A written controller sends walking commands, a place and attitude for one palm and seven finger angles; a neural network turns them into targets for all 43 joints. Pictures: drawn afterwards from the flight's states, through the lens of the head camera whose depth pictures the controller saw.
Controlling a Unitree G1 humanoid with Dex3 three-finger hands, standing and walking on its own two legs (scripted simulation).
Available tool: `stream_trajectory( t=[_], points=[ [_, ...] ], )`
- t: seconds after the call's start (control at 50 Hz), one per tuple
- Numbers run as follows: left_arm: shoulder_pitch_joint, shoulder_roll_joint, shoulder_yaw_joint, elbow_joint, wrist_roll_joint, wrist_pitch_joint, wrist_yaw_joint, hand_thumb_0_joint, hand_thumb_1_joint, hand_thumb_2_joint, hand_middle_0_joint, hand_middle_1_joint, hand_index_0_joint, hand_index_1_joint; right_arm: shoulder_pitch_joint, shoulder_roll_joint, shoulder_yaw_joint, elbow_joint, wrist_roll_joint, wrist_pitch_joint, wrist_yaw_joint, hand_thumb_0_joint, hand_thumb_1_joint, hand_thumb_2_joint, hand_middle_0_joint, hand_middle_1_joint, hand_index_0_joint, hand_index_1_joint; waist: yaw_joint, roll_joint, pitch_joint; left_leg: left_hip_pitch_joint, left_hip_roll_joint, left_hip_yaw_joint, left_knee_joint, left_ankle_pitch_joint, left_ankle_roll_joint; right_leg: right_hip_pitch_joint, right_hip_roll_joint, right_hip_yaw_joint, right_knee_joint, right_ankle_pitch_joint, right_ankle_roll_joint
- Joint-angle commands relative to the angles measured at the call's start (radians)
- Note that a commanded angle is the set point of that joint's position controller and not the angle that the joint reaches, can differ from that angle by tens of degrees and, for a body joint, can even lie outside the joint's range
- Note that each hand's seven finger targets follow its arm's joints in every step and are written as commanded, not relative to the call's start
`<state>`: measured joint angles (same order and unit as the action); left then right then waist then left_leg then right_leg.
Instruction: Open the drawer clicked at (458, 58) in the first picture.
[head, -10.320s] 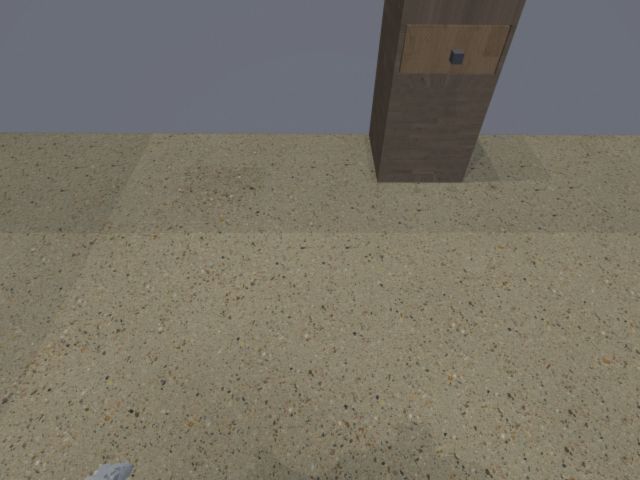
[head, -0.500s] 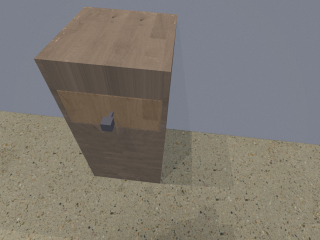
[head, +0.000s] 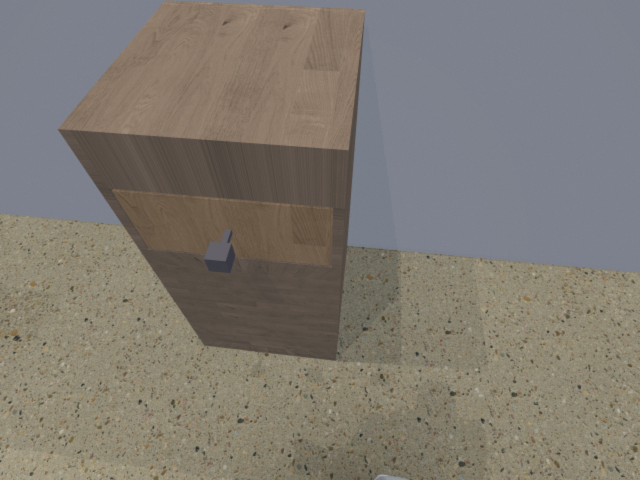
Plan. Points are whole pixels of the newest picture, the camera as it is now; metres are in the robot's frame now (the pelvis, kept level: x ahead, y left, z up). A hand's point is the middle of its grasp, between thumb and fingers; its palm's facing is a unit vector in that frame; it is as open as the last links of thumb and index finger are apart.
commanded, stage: come to a stop and stand still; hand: left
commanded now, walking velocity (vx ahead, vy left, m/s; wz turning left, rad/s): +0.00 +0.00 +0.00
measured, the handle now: (223, 248) +0.50 +0.22 -0.12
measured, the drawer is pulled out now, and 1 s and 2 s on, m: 0.00 0.00 0.00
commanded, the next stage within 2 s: look again from close up in 0.46 s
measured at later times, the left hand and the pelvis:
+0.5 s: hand out of the picture +0.00 +0.13 -0.17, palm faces +0.04 -0.98 -0.17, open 7.3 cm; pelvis +0.01 -0.02 +0.00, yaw -2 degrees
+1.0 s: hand out of the picture +0.04 +0.21 -0.17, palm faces -0.02 -0.98 -0.21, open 7.3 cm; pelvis +0.03 +0.04 +0.00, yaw -3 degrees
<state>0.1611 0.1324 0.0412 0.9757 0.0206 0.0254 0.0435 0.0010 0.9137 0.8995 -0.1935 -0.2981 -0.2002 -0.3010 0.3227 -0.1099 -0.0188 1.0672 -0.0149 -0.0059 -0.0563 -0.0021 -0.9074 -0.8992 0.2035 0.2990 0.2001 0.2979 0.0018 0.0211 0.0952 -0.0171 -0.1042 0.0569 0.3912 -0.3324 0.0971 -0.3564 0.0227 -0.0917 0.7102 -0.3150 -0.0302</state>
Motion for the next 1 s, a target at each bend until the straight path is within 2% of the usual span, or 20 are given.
stream_trajectory(
  t=[0.0,0.02,0.04,0.08,0.12,0.2,0.28,0.34,0.38,0.4,0.42,0.44,0.48,0.5,0.56,0.62,0.66,0.68,0.74,0.98],
  points=[
    [0.293,0.126,0.028,0.032,0.006,-0.040,0.017,0.000,0.900,0.900,-0.200,-0.300,-0.200,-0.300,0.070,-0.144,-0.043,-0.047,0.021,-0.013,0.001,0.000,-0.900,-0.900,0.200,0.300,0.200,0.300,0.085,-0.079,-0.182,-0.073,0.199,-0.091,0.387,0.858,-0.060,0.288,-0.122,0.140,-0.277,0.514,-0.086],
    [0.303,0.155,0.030,0.039,0.005,-0.049,0.019,0.000,0.900,0.900,-0.200,-0.300,-0.200,-0.300,0.068,-0.095,-0.037,-0.066,0.022,-0.014,0.007,0.000,-0.900,-0.900,0.200,0.300,0.200,0.300,0.065,-0.225,-0.189,-0.295,0.058,-0.041,0.583,-0.028,-0.090,0.390,-0.337,0.402,-0.253,0.952,-0.214],
    [0.256,0.154,0.012,0.020,-0.002,-0.052,0.010,0.000,0.900,0.900,-0.200,-0.300,-0.200,-0.300,0.062,-0.080,-0.034,-0.070,0.018,-0.004,0.004,0.000,-0.900,-0.900,0.200,0.300,0.200,0.300,0.038,-0.176,-0.159,-0.306,0.055,-0.118,0.636,-0.288,-0.075,0.275,-0.410,0.422,-0.300,0.947,-0.280],
    [0.119,0.121,0.005,-0.028,0.002,-0.057,0.010,0.000,0.900,0.900,-0.200,-0.300,-0.200,-0.300,0.032,-0.061,-0.030,-0.062,0.009,0.020,0.020,0.000,-0.900,-0.900,0.200,0.300,0.200,0.300,-0.008,-0.147,-0.030,-0.306,0.110,-0.120,0.631,-0.209,-0.082,0.070,-0.336,0.357,-0.400,0.578,-0.262],
    [0.111,0.094,-0.002,-0.024,0.001,-0.064,0.004,0.000,0.900,0.900,-0.200,-0.300,-0.200,-0.300,0.038,-0.047,-0.021,-0.039,0.005,0.026,0.029,0.000,-0.900,-0.900,0.200,0.300,0.200,0.300,-0.033,-0.128,-0.030,-0.275,0.121,-0.085,0.559,-0.130,-0.090,0.027,-0.259,0.274,-0.430,0.469,-0.214],
    [0.183,0.133,0.004,0.004,0.004,-0.061,-0.005,0.000,0.900,0.900,-0.200,-0.300,-0.200,-0.300,0.005,-0.032,-0.006,-0.036,0.007,0.018,0.033,0.000,-0.900,-0.900,0.200,0.300,0.200,0.300,0.000,-0.082,-0.083,-0.255,0.112,-0.028,0.339,-0.104,-0.103,0.118,-0.223,0.271,-0.425,0.409,-0.185],
    [0.199,0.128,0.002,0.033,-0.005,-0.058,-0.013,0.000,0.900,0.900,-0.200,-0.300,-0.200,-0.300,0.026,-0.042,0.001,-0.011,0.009,0.004,0.024,0.000,-0.900,-0.900,0.200,0.300,0.200,0.300,-0.010,-0.094,-0.095,-0.141,0.115,-0.036,0.106,0.049,-0.108,0.123,-0.183,0.242,-0.396,0.331,-0.125],
    [0.207,0.083,-0.012,0.052,-0.015,-0.055,-0.017,0.000,0.900,0.900,-0.200,-0.300,-0.200,-0.300,0.033,-0.081,0.006,0.008,0.004,-0.015,0.017,0.000,-0.900,-0.900,0.200,0.300,0.200,0.300,-0.002,-0.001,-0.045,-0.122,0.202,-0.117,-0.011,0.219,-0.079,0.090,-0.112,0.200,-0.382,0.201,-0.044],
    [0.224,0.059,-0.018,0.062,-0.010,-0.053,-0.013,0.000,0.900,0.900,-0.200,-0.300,-0.200,-0.300,0.016,-0.098,0.011,0.006,0.001,-0.013,0.013,0.000,-0.900,-0.900,0.200,0.300,0.200,0.300,0.013,-0.020,0.014,-0.202,0.222,-0.118,-0.018,0.162,-0.073,0.104,-0.100,0.207,-0.414,0.129,-0.030],
    [0.340,0.158,0.015,0.107,0.002,-0.077,0.034,0.000,0.900,0.900,-0.200,-0.300,-0.200,-0.300,-0.111,-0.157,-0.028,-0.051,0.018,-0.005,0.018,0.000,-0.900,-0.900,0.200,0.300,0.200,0.300,0.065,-0.118,0.038,-0.326,0.146,0.010,0.290,-0.052,-0.131,0.172,-0.209,0.379,-0.492,0.673,0.178],
    [0.252,0.184,0.012,0.050,0.007,-0.078,0.032,0.000,0.900,0.900,-0.200,-0.300,-0.200,-0.300,0.035,-0.111,-0.029,-0.069,0.013,0.021,0.016,0.000,-0.900,-0.900,0.200,0.300,0.200,0.300,-0.048,-0.079,0.004,-0.336,0.120,-0.074,0.388,-0.116,-0.112,0.171,-0.267,0.383,-0.487,0.677,0.209],
    [0.192,0.166,0.012,0.039,0.000,-0.075,0.025,0.000,0.900,0.900,-0.200,-0.300,-0.200,-0.300,0.073,-0.118,-0.034,-0.045,0.011,0.027,0.017,0.000,-0.900,-0.900,0.200,0.300,0.200,0.300,-0.067,0.029,0.032,-0.292,0.126,-0.036,0.397,-0.106,-0.109,0.088,-0.225,0.284,-0.516,0.600,0.191],
    [0.185,0.168,0.006,0.025,-0.001,-0.073,0.018,0.000,0.900,0.900,-0.200,-0.300,-0.200,-0.300,0.055,-0.077,-0.016,-0.070,0.015,0.021,0.033,0.000,-0.900,-0.900,0.200,0.300,0.200,0.300,-0.039,0.036,-0.082,-0.267,0.144,-0.047,0.322,-0.035,-0.084,0.158,-0.215,0.269,-0.458,0.215,-0.034],
    [0.179,0.156,0.001,0.020,0.002,-0.072,0.014,0.000,0.900,0.900,-0.200,-0.300,-0.200,-0.300,0.048,-0.072,-0.013,-0.081,0.008,0.011,0.038,0.000,-0.900,-0.900,0.200,0.300,0.200,0.300,-0.040,0.019,-0.095,-0.241,0.145,-0.037,0.259,-0.026,-0.084,0.125,-0.213,0.257,-0.451,0.066,-0.106],
    [0.165,0.128,-0.007,0.029,-0.001,-0.063,0.008,0.000,0.900,0.900,-0.200,-0.300,-0.200,-0.300,0.106,-0.069,-0.003,-0.063,-0.003,-0.001,0.038,0.000,-0.900,-0.900,0.200,0.300,0.200,0.300,-0.045,-0.031,-0.062,-0.154,0.133,-0.035,0.088,0.034,-0.078,0.027,-0.170,0.243,-0.443,-0.164,-0.091],
    [0.176,0.076,-0.023,0.041,-0.014,-0.064,0.002,0.000,0.900,0.900,-0.200,-0.300,-0.200,-0.300,0.116,-0.117,0.010,-0.055,-0.012,-0.019,0.030,0.000,-0.900,-0.900,0.200,0.300,0.200,0.300,-0.019,-0.031,0.002,-0.259,0.218,-0.135,-0.017,0.056,-0.037,0.074,-0.096,0.209,-0.371,-0.031,-0.046],
    [0.184,0.080,-0.028,0.060,-0.014,-0.053,-0.003,0.000,0.900,0.900,-0.200,-0.300,-0.200,-0.300,0.090,-0.114,0.021,-0.039,-0.010,-0.030,0.026,0.000,-0.900,-0.900,0.200,0.300,0.200,0.300,0.007,0.124,0.012,-0.316,0.237,-0.194,-0.113,0.055,-0.024,0.147,-0.078,0.149,-0.286,0.061,-0.037],
    [0.193,0.080,-0.032,0.063,-0.012,-0.052,-0.004,0.000,0.900,0.900,-0.200,-0.300,-0.200,-0.300,0.082,-0.118,0.026,-0.040,-0.007,-0.031,0.024,0.000,-0.900,-0.900,0.200,0.300,0.200,0.300,0.014,0.085,0.013,-0.328,0.243,-0.201,-0.122,0.065,-0.019,0.172,-0.071,0.134,-0.273,0.088,-0.032],
    [0.202,0.072,-0.040,0.081,-0.013,-0.052,-0.008,0.000,0.900,0.900,-0.200,-0.300,-0.200,-0.300,0.091,-0.124,0.030,-0.025,-0.005,-0.035,0.021,0.000,-0.900,-0.900,0.200,0.300,0.200,0.300,0.015,-0.019,0.021,-0.319,0.229,-0.187,-0.122,0.060,-0.022,0.182,-0.086,0.147,-0.281,0.109,-0.031],
    [0.184,0.070,-0.041,0.108,-0.018,-0.045,0.002,0.000,0.900,0.900,-0.200,-0.300,-0.200,-0.300,0.119,-0.117,0.039,0.039,-0.002,-0.044,0.007,0.000,-0.900,-0.900,0.200,0.300,0.200,0.300,0.001,-0.002,-0.044,-0.140,0.223,-0.146,-0.068,0.450,-0.028,0.167,-0.095,0.138,-0.241,0.188,-0.017]
  ],
)
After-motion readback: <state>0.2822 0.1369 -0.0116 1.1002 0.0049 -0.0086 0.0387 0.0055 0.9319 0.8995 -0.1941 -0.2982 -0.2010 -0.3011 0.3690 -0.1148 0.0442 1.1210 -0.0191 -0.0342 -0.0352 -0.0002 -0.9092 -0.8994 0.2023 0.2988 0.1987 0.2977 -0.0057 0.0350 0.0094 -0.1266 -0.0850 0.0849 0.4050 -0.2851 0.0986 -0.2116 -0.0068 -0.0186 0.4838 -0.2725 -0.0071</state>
